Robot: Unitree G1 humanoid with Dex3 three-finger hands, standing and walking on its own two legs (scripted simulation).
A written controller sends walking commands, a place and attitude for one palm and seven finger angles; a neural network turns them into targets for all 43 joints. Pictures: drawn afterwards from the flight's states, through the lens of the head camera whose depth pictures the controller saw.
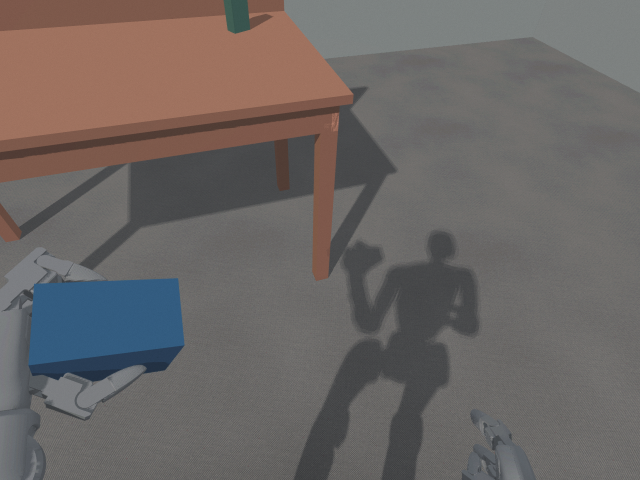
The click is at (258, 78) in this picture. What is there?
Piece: table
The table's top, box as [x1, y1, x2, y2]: [0, 11, 353, 151]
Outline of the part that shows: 353,94 284,11 249,13 250,29 235,34 227,30 225,15 0,31 0,151 352,103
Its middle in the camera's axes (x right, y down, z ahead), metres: -0.65 -0.46 +1.07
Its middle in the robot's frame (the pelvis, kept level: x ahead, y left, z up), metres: +1.08 +0.72 +0.01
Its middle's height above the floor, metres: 0.78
